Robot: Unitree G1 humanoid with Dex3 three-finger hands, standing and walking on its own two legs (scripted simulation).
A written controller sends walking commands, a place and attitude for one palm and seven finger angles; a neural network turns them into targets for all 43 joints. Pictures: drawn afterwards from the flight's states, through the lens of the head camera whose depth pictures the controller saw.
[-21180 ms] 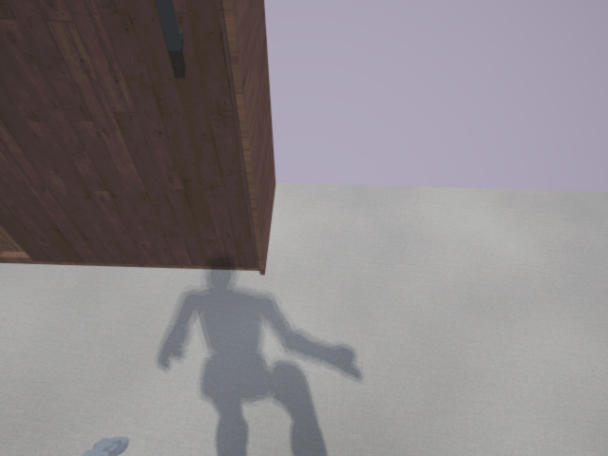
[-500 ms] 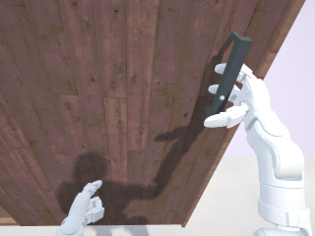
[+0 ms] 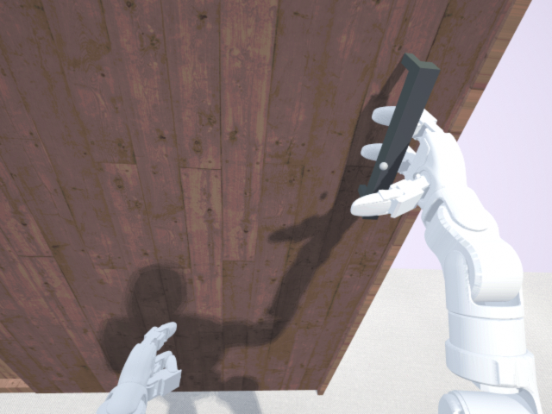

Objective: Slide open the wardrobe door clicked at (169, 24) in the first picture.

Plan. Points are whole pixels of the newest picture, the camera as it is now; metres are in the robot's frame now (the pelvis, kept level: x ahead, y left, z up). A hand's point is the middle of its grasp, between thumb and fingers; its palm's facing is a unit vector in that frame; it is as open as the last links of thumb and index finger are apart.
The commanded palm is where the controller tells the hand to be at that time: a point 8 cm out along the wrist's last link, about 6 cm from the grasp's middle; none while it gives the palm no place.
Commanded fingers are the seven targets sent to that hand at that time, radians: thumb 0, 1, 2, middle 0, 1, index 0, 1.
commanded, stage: grip the handle and tug to test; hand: right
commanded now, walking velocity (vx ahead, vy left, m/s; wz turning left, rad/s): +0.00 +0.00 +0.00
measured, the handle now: (387, 143) +0.40 -0.11 +0.26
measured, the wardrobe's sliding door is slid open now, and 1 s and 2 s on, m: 0.00 0.00 0.00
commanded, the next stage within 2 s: tug the door sideways, standing still in 1.40 s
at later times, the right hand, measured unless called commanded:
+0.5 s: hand (383, 167) +0.35 -0.10 +0.25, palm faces -0.06 +1.00 -0.06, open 8.3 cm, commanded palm +0.31 -0.15 +0.27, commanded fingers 0.00 -0.76 -0.84 0.44 1.38 0.44 1.38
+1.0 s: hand (382, 167) +0.35 -0.10 +0.25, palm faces -0.06 +1.00 -0.05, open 5.9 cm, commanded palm +0.31 -0.15 +0.27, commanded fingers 0.00 -0.90 -0.90 0.45 1.40 0.45 1.40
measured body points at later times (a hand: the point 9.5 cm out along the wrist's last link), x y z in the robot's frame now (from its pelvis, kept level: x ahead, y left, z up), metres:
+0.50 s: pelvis +0.01 +0.00 +0.00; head -0.02 +0.03 +0.45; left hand +0.22 +0.21 -0.07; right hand +0.34 -0.15 +0.26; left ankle +0.03 +0.12 -0.73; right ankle -0.05 -0.13 -0.73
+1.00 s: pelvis +0.01 -0.01 +0.00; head -0.02 +0.02 +0.45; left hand +0.23 +0.19 -0.07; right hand +0.34 -0.15 +0.26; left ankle +0.03 +0.12 -0.73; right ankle -0.05 -0.13 -0.73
